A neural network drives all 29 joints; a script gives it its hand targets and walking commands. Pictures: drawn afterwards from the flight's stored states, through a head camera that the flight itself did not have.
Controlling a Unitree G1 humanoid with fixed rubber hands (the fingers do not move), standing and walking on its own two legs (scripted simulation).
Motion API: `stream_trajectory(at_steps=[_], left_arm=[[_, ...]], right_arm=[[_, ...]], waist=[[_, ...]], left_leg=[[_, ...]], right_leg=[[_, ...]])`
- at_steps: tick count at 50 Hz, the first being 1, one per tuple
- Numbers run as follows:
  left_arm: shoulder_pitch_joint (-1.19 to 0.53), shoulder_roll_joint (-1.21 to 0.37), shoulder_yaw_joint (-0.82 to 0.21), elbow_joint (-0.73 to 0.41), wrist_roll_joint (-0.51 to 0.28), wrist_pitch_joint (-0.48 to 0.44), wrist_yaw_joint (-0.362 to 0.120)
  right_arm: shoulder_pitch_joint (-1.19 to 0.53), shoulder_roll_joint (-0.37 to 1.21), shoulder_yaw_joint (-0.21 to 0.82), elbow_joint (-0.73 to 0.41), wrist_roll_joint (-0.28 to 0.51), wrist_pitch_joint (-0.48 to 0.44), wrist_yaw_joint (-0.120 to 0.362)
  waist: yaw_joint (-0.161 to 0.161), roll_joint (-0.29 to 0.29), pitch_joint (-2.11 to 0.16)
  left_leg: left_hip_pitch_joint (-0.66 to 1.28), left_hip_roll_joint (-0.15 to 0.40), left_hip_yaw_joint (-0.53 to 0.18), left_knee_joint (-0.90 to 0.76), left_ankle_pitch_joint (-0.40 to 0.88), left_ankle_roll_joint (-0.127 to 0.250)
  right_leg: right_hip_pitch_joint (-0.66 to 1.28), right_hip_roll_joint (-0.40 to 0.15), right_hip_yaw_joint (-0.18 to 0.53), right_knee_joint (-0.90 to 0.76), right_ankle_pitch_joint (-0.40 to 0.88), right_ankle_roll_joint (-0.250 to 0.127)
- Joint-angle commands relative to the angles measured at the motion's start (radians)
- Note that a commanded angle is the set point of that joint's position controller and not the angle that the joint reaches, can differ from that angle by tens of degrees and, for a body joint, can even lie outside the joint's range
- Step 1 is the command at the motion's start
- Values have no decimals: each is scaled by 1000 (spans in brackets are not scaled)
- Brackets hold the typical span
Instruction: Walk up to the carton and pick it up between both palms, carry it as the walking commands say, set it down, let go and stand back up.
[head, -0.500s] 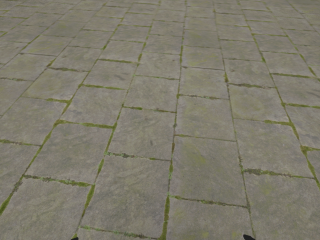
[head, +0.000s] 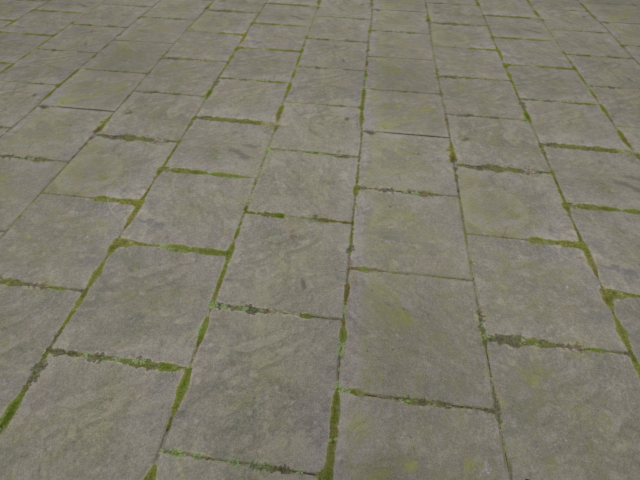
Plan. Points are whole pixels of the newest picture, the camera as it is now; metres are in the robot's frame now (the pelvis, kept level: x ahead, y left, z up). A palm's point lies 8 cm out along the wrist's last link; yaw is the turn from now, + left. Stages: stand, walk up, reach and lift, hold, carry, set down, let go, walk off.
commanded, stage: stand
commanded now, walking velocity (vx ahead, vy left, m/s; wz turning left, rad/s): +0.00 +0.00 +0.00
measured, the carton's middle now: out of the picture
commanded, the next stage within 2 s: walk up in 0.74 s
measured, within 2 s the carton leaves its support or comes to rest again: neither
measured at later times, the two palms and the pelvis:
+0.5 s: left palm out of the picture +0.10 +0.29 -0.11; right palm out of the picture +0.09 -0.30 -0.11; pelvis +0.01 +0.00 +0.00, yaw +0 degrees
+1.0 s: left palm out of the picture +0.10 +0.30 -0.11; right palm out of the picture +0.09 -0.31 -0.11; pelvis +0.01 +0.00 +0.00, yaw +3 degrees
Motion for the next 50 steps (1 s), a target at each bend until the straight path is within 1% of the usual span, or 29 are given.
stream_trajectory(at_steps=[1,3,7,8,17,18,19,21,22,24,26,27,29,30,32,33,34,37,39,40,41,43,44,45,46,47,48,49,50], left_arm=[[-39,164,21,-48,-5,-17,3],[-54,186,22,-49,-5,-14,-1],[-68,199,20,-35,-5,-13,-1],[-74,205,22,-31,-2,-11,2],[-79,221,18,-10,-8,-13,-3],[-89,215,16,-14,-9,-13,-3],[-86,212,16,-7,-7,-9,-2],[-106,223,17,-9,-7,-11,1],[-100,217,17,-5,-4,-12,3],[-106,225,12,-2,-7,-13,2],[-89,208,10,-1,-5,-15,1],[-100,220,12,-4,-3,-16,2],[-107,219,15,-2,-8,-14,4],[-119,235,18,-1,-4,-14,7],[-93,210,14,3,-7,-12,2],[-86,214,14,6,-8,-10,3],[-103,224,16,8,-7,-10,4],[-106,214,14,10,-6,-9,4],[-107,231,21,11,-2,-13,3],[-99,221,16,8,-9,-10,3],[-101,233,22,14,-8,-14,2],[-98,236,18,9,-8,-15,3],[-103,227,15,9,-8,-13,1],[-85,208,12,10,-8,-12,3],[-110,226,14,10,-8,-10,2],[-82,186,33,-54,-24,27,7],[-57,187,38,-48,-7,46,22],[-6,195,39,-57,-8,48,28],[22,194,41,-67,-3,50,29]], right_arm=[[-45,-161,-28,-47,4,-11,1],[-51,-171,-25,-50,4,-14,3],[-55,-184,-20,-41,7,-13,-1],[-59,-204,-25,-33,-1,-10,1],[-78,-206,-22,-18,5,-15,3],[-78,-202,-21,-23,4,-13,3],[-82,-218,-26,-19,3,-12,0],[-76,-203,-21,-13,7,-10,0],[-86,-220,-25,-15,6,-7,-1],[-81,-213,-25,-5,12,-7,0],[-92,-219,-26,-6,8,-8,1],[-71,-205,-22,-6,9,-7,-1],[-90,-210,-22,-5,5,-8,-2],[-81,-201,-22,-4,8,-10,-3],[-103,-225,-30,-1,5,-6,-2],[-99,-212,-24,-6,6,-7,-4],[-87,-209,-27,-2,8,-4,-3],[-90,-217,-25,2,3,-6,-1],[-70,-221,-27,9,3,-3,-2],[-80,-218,-27,1,2,-4,-1],[-79,-200,-21,5,3,-2,-2],[-84,-208,-24,7,6,-3,-4],[-94,-204,-19,-5,5,-6,-1],[-100,-227,-26,-5,6,-7,-4],[-108,-218,-24,-6,8,-5,-6],[-67,-150,-32,-66,-2,32,29],[-68,-124,-58,-76,-22,39,27],[-91,-126,-66,-110,-18,46,30],[-71,-105,-63,-138,-9,54,34]], waist=[[3,-3,-35],[-2,1,-73],[-4,-18,-53],[-2,0,-54],[2,8,-53],[3,-17,-44],[2,3,-54],[-2,-17,-62],[-3,31,-69],[-5,-10,-73],[7,10,-65],[-11,-19,-75],[-4,10,-68],[-13,-19,-76],[6,-3,-89],[7,2,-71],[-13,10,-79],[1,10,-52],[-3,-21,-58],[-7,-1,-55],[-1,-33,-76],[-2,8,-69],[5,-15,-85],[10,7,-89],[-1,-26,-55],[36,-49,-34],[38,-27,72],[42,-34,24],[50,-91,-11]], left_leg=[[4,101,-106,-82,70,38],[30,103,-93,-77,120,34],[14,103,-96,-94,69,35],[24,106,-100,-93,81,39],[32,109,-91,-104,120,33],[20,111,-94,-103,129,31],[32,109,-91,-107,121,34],[54,113,-89,-110,156,27],[49,110,-86,-105,153,30],[63,115,-92,-104,160,28],[48,112,-88,-102,164,28],[60,115,-87,-107,163,26],[51,113,-84,-104,174,33],[70,119,-85,-108,179,31],[78,122,-87,-104,188,30],[59,121,-88,-105,173,31],[64,114,-75,-117,157,23],[68,111,-71,-111,150,23],[75,119,-79,-124,144,25],[70,121,-78,-119,151,27],[73,121,-79,-117,162,29],[74,120,-76,-114,166,26],[74,121,-79,-114,186,27],[69,123,-81,-113,178,33],[61,121,-77,-122,166,26],[-146,34,-63,-37,-134,38],[-252,58,-84,56,153,17],[-201,45,-52,156,277,11],[-195,29,-25,261,213,-8]], right_leg=[[-14,-107,98,-79,48,-34],[14,-114,101,-71,108,-32],[15,-111,99,-87,82,-31],[11,-115,102,-86,87,-38],[35,-119,103,-99,119,-32],[34,-117,98,-100,120,-33],[37,-125,101,-102,146,-33],[26,-114,93,-97,136,-29],[41,-119,99,-98,146,-32],[41,-122,99,-99,152,-35],[51,-122,96,-104,174,-31],[57,-122,98,-100,183,-30],[54,-125,103,-111,199,-27],[48,-126,105,-104,193,-32],[55,-123,100,-101,195,-27],[67,-125,98,-109,191,-28],[47,-120,94,-102,177,-27],[30,-121,108,-120,165,-27],[29,-114,98,-114,141,-27],[27,-115,100,-120,153,-25],[39,-117,102,-116,144,-23],[49,-125,108,-117,176,-29],[56,-119,103,-103,184,-25],[63,-126,105,-111,187,-30],[38,-121,105,-109,182,-27],[93,-174,45,-55,-237,-17],[70,-215,69,-40,-104,-36],[58,-244,90,-8,81,-68],[54,-283,90,8,291,-112]])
